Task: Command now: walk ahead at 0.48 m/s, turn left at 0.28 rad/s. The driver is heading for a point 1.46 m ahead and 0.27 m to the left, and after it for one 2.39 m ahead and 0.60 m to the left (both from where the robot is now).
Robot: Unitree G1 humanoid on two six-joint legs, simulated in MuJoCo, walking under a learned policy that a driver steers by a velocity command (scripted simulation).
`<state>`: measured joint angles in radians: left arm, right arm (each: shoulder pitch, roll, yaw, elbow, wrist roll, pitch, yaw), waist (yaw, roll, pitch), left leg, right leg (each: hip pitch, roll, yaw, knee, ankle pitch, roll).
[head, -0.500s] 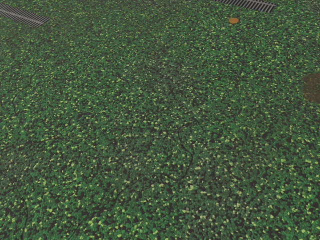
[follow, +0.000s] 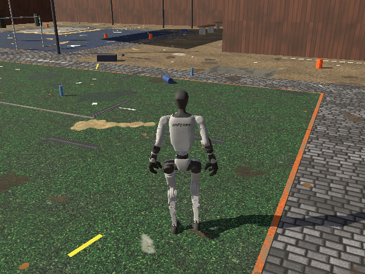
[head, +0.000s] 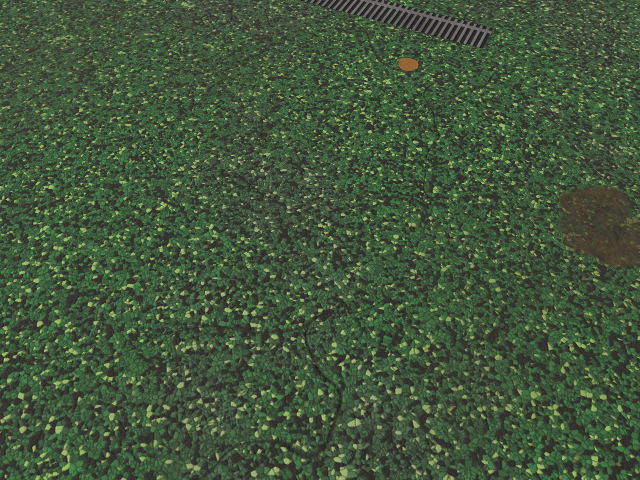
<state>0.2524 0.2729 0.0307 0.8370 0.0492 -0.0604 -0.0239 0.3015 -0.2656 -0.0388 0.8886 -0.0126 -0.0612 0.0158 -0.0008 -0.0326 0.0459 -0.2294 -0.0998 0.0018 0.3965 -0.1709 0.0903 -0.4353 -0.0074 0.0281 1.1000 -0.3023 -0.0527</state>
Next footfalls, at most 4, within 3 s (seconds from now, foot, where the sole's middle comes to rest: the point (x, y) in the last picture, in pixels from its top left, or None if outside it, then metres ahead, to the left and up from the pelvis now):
0.30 right None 0.35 -0.11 -0.78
0.82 left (236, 457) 0.52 0.19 -0.78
1.36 right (274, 321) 0.85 0.13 -0.78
1.90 left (215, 224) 1.16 0.30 -0.78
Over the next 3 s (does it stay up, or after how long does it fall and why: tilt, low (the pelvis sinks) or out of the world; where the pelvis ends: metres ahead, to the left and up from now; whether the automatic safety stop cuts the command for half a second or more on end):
stays up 1.36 0.20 -0.01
